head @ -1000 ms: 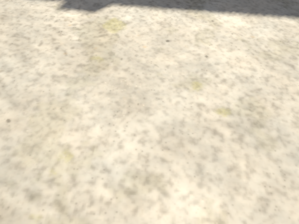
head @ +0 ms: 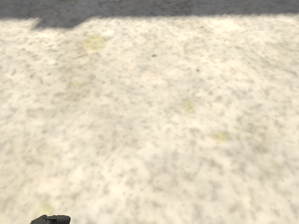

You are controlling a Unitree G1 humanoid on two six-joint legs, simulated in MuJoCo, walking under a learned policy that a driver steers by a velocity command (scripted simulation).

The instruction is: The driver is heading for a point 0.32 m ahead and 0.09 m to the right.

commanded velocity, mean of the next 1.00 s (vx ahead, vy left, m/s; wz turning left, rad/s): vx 0.20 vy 0.00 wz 0.00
